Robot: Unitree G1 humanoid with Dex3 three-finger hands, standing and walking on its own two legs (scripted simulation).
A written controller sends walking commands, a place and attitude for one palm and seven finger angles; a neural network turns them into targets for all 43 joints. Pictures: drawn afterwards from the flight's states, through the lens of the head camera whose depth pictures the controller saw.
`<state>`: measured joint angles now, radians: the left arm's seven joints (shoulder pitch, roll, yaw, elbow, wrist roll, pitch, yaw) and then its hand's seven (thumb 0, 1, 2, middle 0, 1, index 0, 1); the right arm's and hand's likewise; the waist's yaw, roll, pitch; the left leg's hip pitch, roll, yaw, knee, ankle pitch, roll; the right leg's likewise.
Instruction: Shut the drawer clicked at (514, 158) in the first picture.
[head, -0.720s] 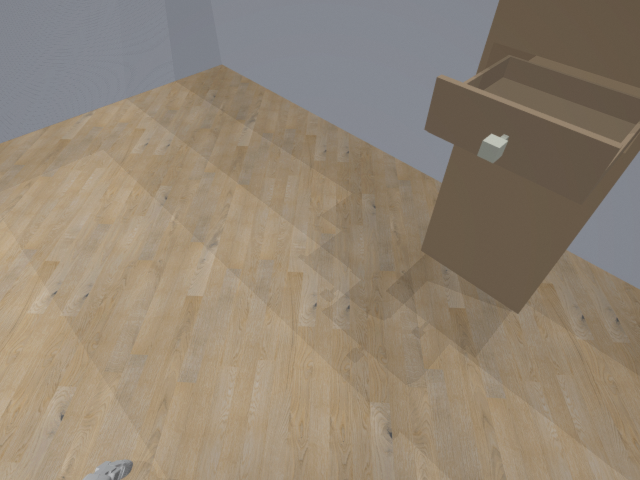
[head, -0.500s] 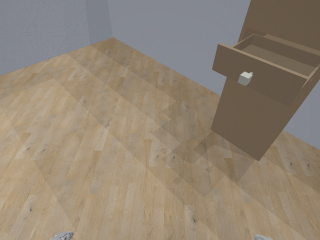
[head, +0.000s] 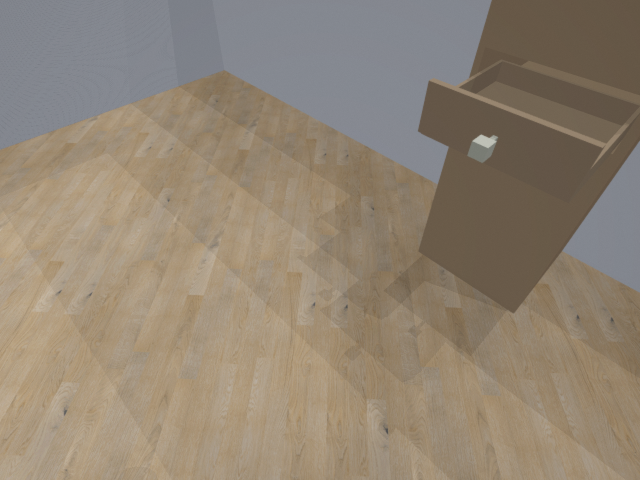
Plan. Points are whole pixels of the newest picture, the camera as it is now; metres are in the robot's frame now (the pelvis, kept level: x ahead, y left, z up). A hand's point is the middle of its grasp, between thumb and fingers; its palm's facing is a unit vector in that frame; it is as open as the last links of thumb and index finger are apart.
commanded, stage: stand and wait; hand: left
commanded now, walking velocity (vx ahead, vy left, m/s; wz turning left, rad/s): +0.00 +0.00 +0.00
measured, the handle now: (486, 145) +0.79 -0.32 +0.00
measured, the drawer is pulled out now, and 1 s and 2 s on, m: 0.27 0.27 0.27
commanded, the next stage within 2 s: look at it before walking up in 0.38 s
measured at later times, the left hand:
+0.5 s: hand out of the picture +0.07 +0.24 -0.16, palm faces -0.03 -0.94 -0.33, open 7.4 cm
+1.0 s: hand out of the picture +0.09 +0.25 -0.15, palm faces -0.02 -0.94 -0.34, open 7.4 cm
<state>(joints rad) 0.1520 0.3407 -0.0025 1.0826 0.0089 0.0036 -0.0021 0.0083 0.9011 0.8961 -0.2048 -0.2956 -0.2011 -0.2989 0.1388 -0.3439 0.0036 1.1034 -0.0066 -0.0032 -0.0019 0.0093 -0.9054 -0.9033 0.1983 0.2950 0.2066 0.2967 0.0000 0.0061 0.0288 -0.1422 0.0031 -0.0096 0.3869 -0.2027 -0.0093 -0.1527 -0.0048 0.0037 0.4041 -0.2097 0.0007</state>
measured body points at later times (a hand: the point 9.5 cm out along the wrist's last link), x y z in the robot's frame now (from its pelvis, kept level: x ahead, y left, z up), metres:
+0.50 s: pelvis +0.00 +0.00 +0.00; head +0.01 +0.00 +0.45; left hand +0.07 +0.29 -0.13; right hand +0.06 -0.30 -0.14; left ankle +0.01 +0.13 -0.74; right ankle +0.01 -0.12 -0.74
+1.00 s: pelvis +0.02 +0.00 +0.00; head +0.03 +0.00 +0.45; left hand +0.10 +0.30 -0.13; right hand +0.10 -0.29 -0.13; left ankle +0.01 +0.13 -0.74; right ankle +0.01 -0.12 -0.74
